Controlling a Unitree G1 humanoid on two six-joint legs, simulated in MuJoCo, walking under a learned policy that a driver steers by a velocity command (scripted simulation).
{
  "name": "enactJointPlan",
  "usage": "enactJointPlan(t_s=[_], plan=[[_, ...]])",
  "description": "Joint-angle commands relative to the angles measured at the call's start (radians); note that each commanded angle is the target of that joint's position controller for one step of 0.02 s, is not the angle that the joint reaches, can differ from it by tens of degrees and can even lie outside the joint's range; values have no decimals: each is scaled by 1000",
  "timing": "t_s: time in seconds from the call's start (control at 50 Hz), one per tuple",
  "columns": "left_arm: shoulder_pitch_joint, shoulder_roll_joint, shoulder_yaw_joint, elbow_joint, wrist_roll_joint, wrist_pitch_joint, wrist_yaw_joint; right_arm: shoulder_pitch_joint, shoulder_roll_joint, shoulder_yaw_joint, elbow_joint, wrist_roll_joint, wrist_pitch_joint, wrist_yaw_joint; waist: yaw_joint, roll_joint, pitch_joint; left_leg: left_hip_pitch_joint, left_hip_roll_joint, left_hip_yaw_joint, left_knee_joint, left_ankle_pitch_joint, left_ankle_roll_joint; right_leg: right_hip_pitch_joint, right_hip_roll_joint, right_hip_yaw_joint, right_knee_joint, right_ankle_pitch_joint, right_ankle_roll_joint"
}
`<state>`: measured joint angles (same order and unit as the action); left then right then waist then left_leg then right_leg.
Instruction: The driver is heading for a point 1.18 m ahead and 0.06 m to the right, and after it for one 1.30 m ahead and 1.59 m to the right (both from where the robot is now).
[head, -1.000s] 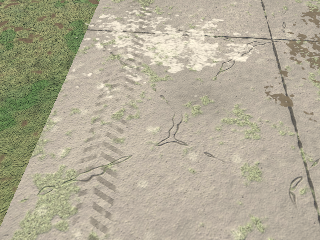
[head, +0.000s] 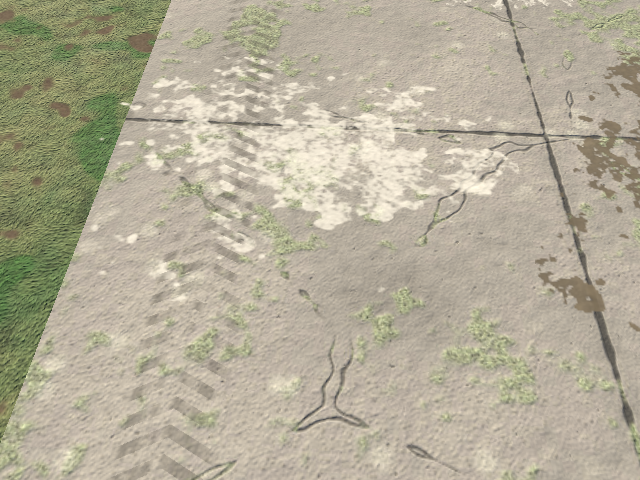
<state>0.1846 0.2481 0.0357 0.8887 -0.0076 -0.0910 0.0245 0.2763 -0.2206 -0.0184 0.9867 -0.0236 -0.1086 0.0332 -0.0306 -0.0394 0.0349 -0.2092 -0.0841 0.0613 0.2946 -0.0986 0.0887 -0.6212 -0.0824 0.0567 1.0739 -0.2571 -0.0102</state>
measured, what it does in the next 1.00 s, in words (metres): walks ahead: right foot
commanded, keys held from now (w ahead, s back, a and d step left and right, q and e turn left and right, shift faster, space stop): no key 1.00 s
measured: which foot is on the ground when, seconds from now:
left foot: down 0.00-1.00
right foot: up 0.00-0.18, down 0.20-1.00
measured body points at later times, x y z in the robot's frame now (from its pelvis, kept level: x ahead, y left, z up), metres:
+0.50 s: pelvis +0.11 -0.04 -0.01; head +0.12 -0.05 +0.44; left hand +0.21 +0.20 -0.15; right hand +0.13 -0.29 -0.17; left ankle +0.04 +0.07 -0.74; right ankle +0.16 -0.14 -0.74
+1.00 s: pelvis +0.10 -0.04 -0.01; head +0.11 -0.04 +0.44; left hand +0.17 +0.20 -0.16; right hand +0.07 -0.27 -0.17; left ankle +0.04 +0.07 -0.74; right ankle +0.16 -0.14 -0.74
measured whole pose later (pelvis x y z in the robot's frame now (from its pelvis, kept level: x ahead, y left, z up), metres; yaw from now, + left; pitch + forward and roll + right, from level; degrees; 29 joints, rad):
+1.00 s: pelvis +0.10 -0.04 -0.01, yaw +0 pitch -1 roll +0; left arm 0.15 0.18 0.05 1.06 0.00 0.01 0.04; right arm 0.33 -0.16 0.00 1.12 -0.01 -0.02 -0.04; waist -0.01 -0.01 0.04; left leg -0.13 0.00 0.03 0.52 -0.37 0.00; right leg -0.32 0.02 -0.01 0.53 -0.18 -0.03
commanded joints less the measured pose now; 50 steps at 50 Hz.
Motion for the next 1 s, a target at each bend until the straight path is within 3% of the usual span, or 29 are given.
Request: enactJointPlan(t_s=[0.02, 0.1, 0.14, 0.18, 0.2, 0.22, 0.24, 0.26, 0.32, 0.36, 0.46, 0.72, 1.0], plan=[[125, 5, -1, -5, 14, 19, 8, -83, -128, -16, -60, -1, -8, -23, 76, 100, -80, -122, 234, -64, -78, 636, 155, 203, -5, -27, -213, 149, 24], [10, 35, 3, -25, 6, 36, 5, -20, -159, -21, -26, 14, 16, -35, 25, 107, -97, -46, 263, -104, -54, 440, 140, 246, 18, -22, -399, 225, 31], [-18, 54, 9, -33, 10, 37, 3, -24, -153, -20, -16, 22, 27, -37, 24, 113, -84, -22, 278, -137, -17, 339, 130, 268, 28, -20, -477, 188, 16], [16, 72, 21, -13, 22, 31, 3, -28, -123, -11, -9, 39, 33, -40, 49, 85, -89, -16, 231, -146, 73, 194, 79, 369, 44, -34, -642, 265, -16], [49, 118, 33, -4, 29, 30, 8, 23, -98, -4, 1, 29, 30, -42, 38, 32, -114, -41, 180, -130, 139, 93, 32, 467, -26, 34, -666, 509, -39], [49, 167, 42, -6, 25, 38, 14, 142, -70, 1, 24, 7, 24, -41, -35, -80, -155, -133, 97, -84, 198, -157, -9, 594, -117, 112, -612, 678, -103], [47, 101, 26, 8, 22, 47, 12, 177, -16, 16, 40, 11, 30, -48, -38, -167, -184, -159, 78, -47, 239, -284, -46, 589, -162, 163, -632, 557, -183], [39, 50, 17, 11, 19, 47, 3, 119, -45, 12, 30, 16, 46, -57, -14, -132, -158, -140, 86, -47, 243, -278, -63, 522, -153, 203, -672, 373, -192], [-69, 54, 16, -14, 15, 43, -7, 68, -85, 2, 35, 11, 91, -69, -27, -63, -83, -69, 102, -56, 173, -208, -69, 377, -57, 121, -685, 158, -115], [-49, 68, 22, 4, 6, 39, -6, 73, -84, 2, 55, 12, 95, -68, -14, -23, -71, -55, 103, -59, 157, -170, -68, 387, -11, 65, -645, 241, -88], [-13, 56, 27, 38, 1, 43, -1, 60, -76, 3, 78, 19, 84, -64, 12, 31, -109, -50, 113, -65, 160, -68, -69, 482, 8, 28, -565, 456, -105], [-41, 37, 33, 88, 3, 82, 7, 91, -48, 4, 117, 19, 93, -77, 18, 39, -20, -77, 116, -63, 131, -146, -67, 452, 40, 2, -591, 257, -80], [-39, 26, 28, 138, 4, 92, 14, 139, -19, 2, 126, 18, 81, -79, 27, 43, 26, -113, 117, -66, 86, -235, -60, 447, 49, 0, -626, 125, -60]])
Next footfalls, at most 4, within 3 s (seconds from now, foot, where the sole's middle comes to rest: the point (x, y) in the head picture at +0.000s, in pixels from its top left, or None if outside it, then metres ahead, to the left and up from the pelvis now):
0.20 right None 0.20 -0.14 -0.78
2.04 left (285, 427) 0.60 0.08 -0.78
2.62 right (379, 299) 0.92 -0.16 -0.78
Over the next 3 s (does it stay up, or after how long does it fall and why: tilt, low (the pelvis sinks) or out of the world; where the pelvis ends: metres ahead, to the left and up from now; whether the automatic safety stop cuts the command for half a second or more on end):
stays up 0.94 -0.07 0.00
